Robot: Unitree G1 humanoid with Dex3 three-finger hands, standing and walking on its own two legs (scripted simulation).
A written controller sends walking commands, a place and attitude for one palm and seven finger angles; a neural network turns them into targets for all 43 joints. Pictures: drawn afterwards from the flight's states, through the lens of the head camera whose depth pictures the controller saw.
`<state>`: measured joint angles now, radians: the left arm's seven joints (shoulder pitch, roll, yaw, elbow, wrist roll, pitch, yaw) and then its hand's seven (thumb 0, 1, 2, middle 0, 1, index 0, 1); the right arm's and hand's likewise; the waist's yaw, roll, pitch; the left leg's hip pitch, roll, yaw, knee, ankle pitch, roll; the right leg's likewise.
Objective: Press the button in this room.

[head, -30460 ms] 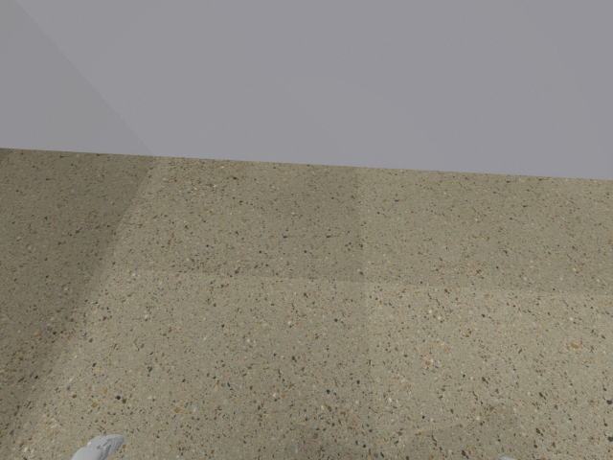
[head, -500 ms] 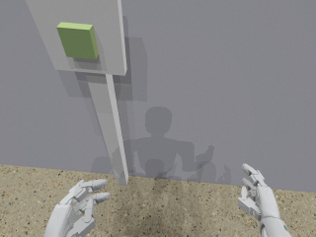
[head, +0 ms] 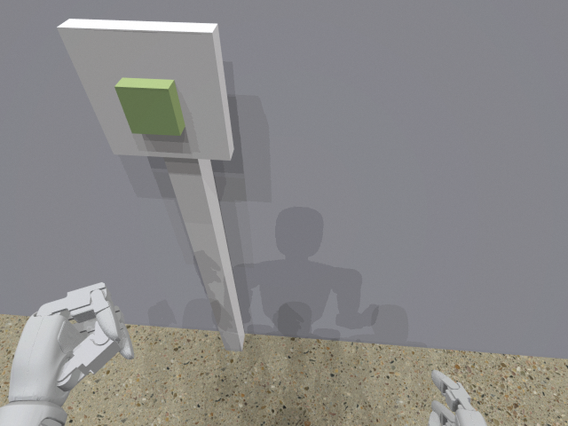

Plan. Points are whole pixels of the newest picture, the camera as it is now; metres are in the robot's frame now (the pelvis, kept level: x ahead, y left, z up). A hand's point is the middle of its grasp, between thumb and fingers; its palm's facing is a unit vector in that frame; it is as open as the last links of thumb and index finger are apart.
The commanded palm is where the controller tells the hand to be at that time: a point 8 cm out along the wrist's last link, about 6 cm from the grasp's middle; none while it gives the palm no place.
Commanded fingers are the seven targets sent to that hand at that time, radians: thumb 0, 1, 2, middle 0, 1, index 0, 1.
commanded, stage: raise the hand and make a fist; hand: left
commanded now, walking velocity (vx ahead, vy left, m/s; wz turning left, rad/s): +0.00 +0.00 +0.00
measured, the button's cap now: (153, 106) +0.46 +0.22 +0.23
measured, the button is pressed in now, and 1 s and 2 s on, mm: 0 0 0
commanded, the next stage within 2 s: aim a knuckle at the button in 1.08 s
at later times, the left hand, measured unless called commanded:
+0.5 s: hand (91, 281) +0.22 +0.22 +0.18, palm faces +0.03 -0.99 -0.11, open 3.1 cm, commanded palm +0.18 +0.26 +0.20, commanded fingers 0.00 0.90 0.90 -1.30 -1.50 -1.30 -1.50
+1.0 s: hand (73, 251) +0.22 +0.21 +0.22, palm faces +0.09 -0.99 -0.10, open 3.2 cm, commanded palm +0.19 +0.25 +0.23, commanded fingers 0.00 0.90 0.90 -1.30 -1.50 -1.30 -1.50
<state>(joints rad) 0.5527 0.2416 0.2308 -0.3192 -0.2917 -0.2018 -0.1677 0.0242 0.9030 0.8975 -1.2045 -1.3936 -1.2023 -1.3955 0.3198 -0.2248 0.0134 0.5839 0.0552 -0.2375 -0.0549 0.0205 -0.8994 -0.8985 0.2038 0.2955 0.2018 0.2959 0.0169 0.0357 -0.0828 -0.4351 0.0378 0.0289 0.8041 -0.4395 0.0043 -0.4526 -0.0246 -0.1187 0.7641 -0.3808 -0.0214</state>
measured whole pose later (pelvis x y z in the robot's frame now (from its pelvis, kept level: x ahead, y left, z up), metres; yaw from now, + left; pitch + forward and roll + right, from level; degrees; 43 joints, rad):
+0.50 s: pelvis +0.00 +0.01 +0.02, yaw +1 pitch -3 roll -1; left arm 0.23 0.33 0.26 -0.31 -0.30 0.18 -0.27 0.02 0.90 0.90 -1.30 -1.50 -1.30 -1.50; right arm 0.21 -0.24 0.10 0.59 0.07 -0.29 -0.08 0.02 -0.90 -0.90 0.20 0.30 0.20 0.30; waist 0.07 0.06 -0.04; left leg -0.19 0.01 0.03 0.59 -0.35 0.02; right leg -0.21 -0.03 -0.12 0.55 -0.29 -0.01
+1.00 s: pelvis +0.00 -0.01 +0.03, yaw +0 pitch -5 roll +0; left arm 0.13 0.34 0.36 -0.35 -0.34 0.29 -0.26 0.02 0.90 0.90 -1.30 -1.50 -1.30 -1.50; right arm 0.20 -0.26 0.09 0.62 0.08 -0.24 -0.08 0.02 -0.90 -0.90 0.20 0.30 0.20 0.30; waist 0.07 0.05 -0.04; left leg -0.12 0.02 0.03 0.51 -0.30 0.00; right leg -0.15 -0.02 -0.12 0.50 -0.26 -0.03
